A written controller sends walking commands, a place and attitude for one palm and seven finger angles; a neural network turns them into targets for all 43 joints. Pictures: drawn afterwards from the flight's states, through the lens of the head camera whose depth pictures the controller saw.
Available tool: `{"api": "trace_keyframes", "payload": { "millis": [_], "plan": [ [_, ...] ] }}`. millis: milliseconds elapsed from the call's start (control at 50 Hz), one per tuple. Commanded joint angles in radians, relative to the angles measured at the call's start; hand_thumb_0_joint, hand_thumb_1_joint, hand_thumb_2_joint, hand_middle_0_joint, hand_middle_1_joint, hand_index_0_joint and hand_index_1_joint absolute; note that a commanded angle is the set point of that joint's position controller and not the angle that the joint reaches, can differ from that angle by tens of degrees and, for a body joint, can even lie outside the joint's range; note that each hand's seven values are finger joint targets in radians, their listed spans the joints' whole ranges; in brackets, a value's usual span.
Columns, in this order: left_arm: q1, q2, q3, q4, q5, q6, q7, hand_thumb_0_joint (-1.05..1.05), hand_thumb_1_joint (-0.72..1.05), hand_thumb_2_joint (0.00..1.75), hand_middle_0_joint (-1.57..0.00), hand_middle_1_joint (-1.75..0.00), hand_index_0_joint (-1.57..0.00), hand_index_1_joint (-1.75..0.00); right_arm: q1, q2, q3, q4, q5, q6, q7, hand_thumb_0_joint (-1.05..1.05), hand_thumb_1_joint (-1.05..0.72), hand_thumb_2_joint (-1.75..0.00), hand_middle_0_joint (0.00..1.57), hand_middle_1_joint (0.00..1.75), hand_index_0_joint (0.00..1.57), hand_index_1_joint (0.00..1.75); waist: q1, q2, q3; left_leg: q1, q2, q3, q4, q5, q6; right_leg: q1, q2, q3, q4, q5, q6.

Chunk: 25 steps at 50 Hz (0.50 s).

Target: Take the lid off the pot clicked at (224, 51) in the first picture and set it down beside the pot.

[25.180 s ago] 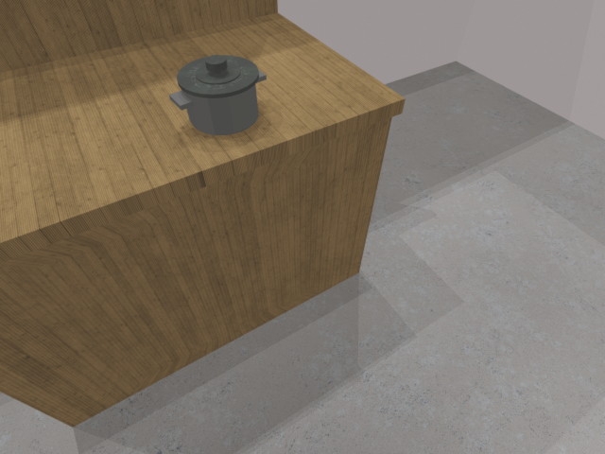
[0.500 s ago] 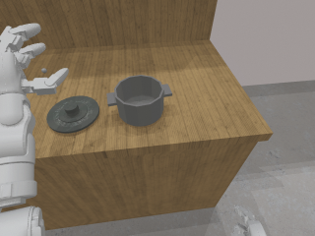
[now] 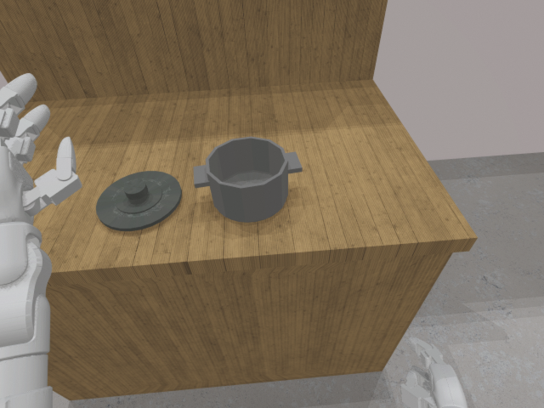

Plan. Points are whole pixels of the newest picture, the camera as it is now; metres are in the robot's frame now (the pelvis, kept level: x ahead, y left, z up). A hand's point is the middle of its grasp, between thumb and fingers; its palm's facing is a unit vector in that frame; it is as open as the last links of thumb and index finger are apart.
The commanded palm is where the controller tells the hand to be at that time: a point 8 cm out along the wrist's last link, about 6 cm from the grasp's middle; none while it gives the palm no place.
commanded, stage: draw the hand back to the body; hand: left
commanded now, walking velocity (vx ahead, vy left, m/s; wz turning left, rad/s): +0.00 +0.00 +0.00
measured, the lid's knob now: (135, 189) +0.48 +0.32 +0.05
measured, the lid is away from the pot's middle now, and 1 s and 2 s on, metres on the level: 0.22 0.22 0.22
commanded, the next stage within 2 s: step back with the hand held close in 0.92 s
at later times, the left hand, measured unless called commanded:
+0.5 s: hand (28, 233) +0.21 +0.27 +0.23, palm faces +0.46 -0.85 -0.24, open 7.5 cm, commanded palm +0.15 +0.30 +0.23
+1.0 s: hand out of the picture +0.16 +0.27 +0.22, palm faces +0.48 -0.82 -0.31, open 7.5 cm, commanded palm +0.10 +0.31 +0.23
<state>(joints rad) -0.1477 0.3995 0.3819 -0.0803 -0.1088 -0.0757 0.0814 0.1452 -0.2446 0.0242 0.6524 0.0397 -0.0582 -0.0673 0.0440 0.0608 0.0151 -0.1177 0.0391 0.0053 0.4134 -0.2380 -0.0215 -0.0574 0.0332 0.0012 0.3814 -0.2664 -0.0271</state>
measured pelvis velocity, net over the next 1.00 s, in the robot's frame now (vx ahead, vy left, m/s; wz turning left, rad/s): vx -0.02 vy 0.03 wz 0.01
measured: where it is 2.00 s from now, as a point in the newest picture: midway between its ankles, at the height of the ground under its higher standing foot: outside the picture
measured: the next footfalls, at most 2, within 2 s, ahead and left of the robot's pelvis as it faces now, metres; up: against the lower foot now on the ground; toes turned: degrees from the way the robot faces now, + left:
none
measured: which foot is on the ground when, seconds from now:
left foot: down 0.00-1.00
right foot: down 0.00-1.00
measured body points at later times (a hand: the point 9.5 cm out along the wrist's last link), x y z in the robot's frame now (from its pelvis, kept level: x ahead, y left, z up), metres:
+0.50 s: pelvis -0.02 +0.02 +0.00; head -0.04 +0.00 +0.45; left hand +0.18 +0.31 +0.24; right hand +0.18 -0.20 -0.08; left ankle -0.01 +0.14 -0.74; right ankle -0.03 -0.10 -0.74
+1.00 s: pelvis -0.02 +0.03 +0.00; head -0.06 +0.02 +0.45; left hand +0.13 +0.31 +0.24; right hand +0.18 -0.17 -0.07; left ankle -0.01 +0.14 -0.74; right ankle -0.03 -0.10 -0.74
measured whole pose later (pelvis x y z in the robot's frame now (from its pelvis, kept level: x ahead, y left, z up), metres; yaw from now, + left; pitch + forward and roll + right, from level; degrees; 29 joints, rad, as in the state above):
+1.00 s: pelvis -0.02 +0.03 +0.00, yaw +1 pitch -6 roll -1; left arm 0.38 0.34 0.35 -0.56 -0.09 -0.10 0.09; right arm 0.16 -0.20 0.04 0.66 -0.01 -0.12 -0.07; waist 0.09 0.05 0.03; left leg -0.09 0.02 0.01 0.41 -0.21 0.01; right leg 0.00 0.01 0.00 0.32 -0.21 0.01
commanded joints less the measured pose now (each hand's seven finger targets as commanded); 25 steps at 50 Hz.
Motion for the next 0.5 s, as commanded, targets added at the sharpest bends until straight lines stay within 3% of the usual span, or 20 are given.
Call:
{"api": "trace_keyframes", "payload": {
  "millis": [0, 40, 80, 100, 160, 220, 260, 280, 340, 380, 480],
  "plan": [
    [-0.252, 0.253, 0.095, -0.288, -0.007, -0.074, 0.007, 0.0, 0.85, 0.9, -0.21, -0.32, -0.21, -0.32, -0.14, -0.103, -0.037, -0.16, -0.004, -0.063, -0.008, 0.0, -0.9, -0.9, 0.2, 0.3, 0.2, 0.3, -0.008, 0.0, -0.18, 0.157, -0.028, 0.049, -0.007, 0.276, 0.072, -0.047, -0.029, -0.023, -0.059, 0.39, 0.006],
    [-0.228, 0.216, 0.072, -0.296, -0.006, -0.073, 0.008, 0.0, 0.9, 0.9, -0.2, -0.3, -0.2, -0.3, -0.145, -0.096, -0.032, -0.159, -0.008, -0.067, -0.009, 0.0, -0.9, -0.9, 0.2, 0.3, 0.2, 0.3, -0.003, 0.009, -0.173, 0.156, -0.028, 0.044, -0.016, 0.264, 0.068, -0.053, -0.025, -0.026, -0.065, 0.361, 0.003],
    [-0.172, 0.221, 0.088, -0.287, -0.01, -0.064, 0.007, 0.0, 0.9, 0.9, -0.2, -0.3, -0.2, -0.3, -0.149, -0.098, -0.032, -0.16, -0.01, -0.064, -0.013, 0.0, -0.9, -0.9, 0.2, 0.3, 0.2, 0.3, 0.005, -0.028, -0.16, 0.148, -0.027, 0.044, -0.023, 0.25, 0.07, -0.054, -0.021, -0.025, -0.074, 0.339, 0.005],
    [-0.166, 0.232, 0.096, -0.305, -0.01, -0.07, 0.009, 0.0, 0.9, 0.9, -0.2, -0.3, -0.2, -0.3, -0.148, -0.098, -0.033, -0.158, -0.008, -0.065, -0.012, 0.0, -0.9, -0.9, 0.2, 0.3, 0.2, 0.3, -0.002, -0.021, -0.146, 0.147, -0.026, 0.042, -0.028, 0.233, 0.069, -0.056, -0.025, -0.024, -0.08, 0.318, 0.004],
    [-0.147, 0.189, 0.059, -0.353, -0.008, -0.073, 0.006, 0.0, 0.9, 0.9, -0.2, -0.3, -0.2, -0.3, -0.165, -0.091, -0.028, -0.165, -0.014, -0.07, -0.015, 0.0, -0.9, -0.9, 0.2, 0.3, 0.2, 0.3, 0.004, -0.01, -0.147, 0.154, -0.025, 0.035, -0.037, 0.221, 0.066, -0.06, -0.02, -0.026, -0.089, 0.287, 0.002],
    [-0.078, 0.214, 0.099, -0.396, -0.008, -0.08, 0.011, 0.0, 0.9, 0.9, -0.2, -0.3, -0.2, -0.3, -0.163, -0.092, -0.029, -0.164, -0.022, -0.075, -0.014, 0.0, -0.9, -0.9, 0.2, 0.3, 0.2, 0.3, 0.014, 0.017, -0.158, 0.155, -0.025, 0.032, -0.041, 0.225, 0.065, -0.046, -0.022, -0.021, -0.091, 0.288, -0.001],
    [-0.012, 0.19, 0.092, -0.362, -0.012, -0.071, 0.009, 0.0, 0.9, 0.9, -0.2, -0.3, -0.2, -0.3, -0.162, -0.09, -0.029, -0.159, -0.023, -0.072, -0.015, 0.0, -0.9, -0.9, 0.2, 0.3, 0.2, 0.3, 0.015, -0.046, -0.125, 0.137, -0.022, 0.033, -0.043, 0.216, 0.065, -0.051, -0.02, -0.024, -0.099, 0.276, 0.003],
    [-0.009, 0.184, 0.084, -0.394, -0.011, -0.071, 0.006, 0.0, 0.9, 0.9, -0.2, -0.3, -0.2, -0.3, -0.165, -0.09, -0.029, -0.163, -0.023, -0.072, -0.014, 0.0, -0.9, -0.9, 0.2, 0.3, 0.2, 0.3, 0.014, -0.044, -0.127, 0.14, -0.022, 0.034, -0.045, 0.221, 0.067, -0.048, -0.021, -0.022, -0.102, 0.28, 0.003],
    [-0.004, 0.175, 0.068, -0.493, -0.005, -0.086, 0.008, 0.0, 0.9, 0.9, -0.2, -0.3, -0.2, -0.3, -0.174, -0.086, -0.026, -0.17, -0.026, -0.084, -0.012, 0.0, -0.9, -0.9, 0.2, 0.3, 0.2, 0.3, 0.015, 0.034, -0.145, 0.161, -0.022, 0.024, -0.05, 0.211, 0.061, -0.048, -0.022, -0.022, -0.103, 0.251, -0.003],
    [0.053, 0.164, 0.069, -0.477, -0.004, -0.079, 0.009, 0.0, 0.9, 0.9, -0.2, -0.3, -0.2, -0.3, -0.167, -0.086, -0.026, -0.163, -0.03, -0.087, -0.012, 0.0, -0.9, -0.9, 0.2, 0.3, 0.2, 0.3, 0.017, 0.004, -0.118, 0.144, -0.021, 0.024, -0.055, 0.206, 0.058, -0.051, -0.018, -0.026, -0.106, 0.242, -0.001],
    [0.147, 0.158, 0.077, -0.547, -0.001, -0.086, 0.008, 0.0, 0.9, 0.9, -0.2, -0.3, -0.2, -0.3, -0.169, -0.083, -0.028, -0.167, -0.034, -0.094, -0.008, 0.0, -0.9, -0.9, 0.2, 0.3, 0.2, 0.3, 0.022, 0.013, -0.103, 0.133, -0.017, 0.017, -0.063, 0.179, 0.054, -0.05, -0.018, -0.023, -0.117, 0.203, -0.003]
  ]
}}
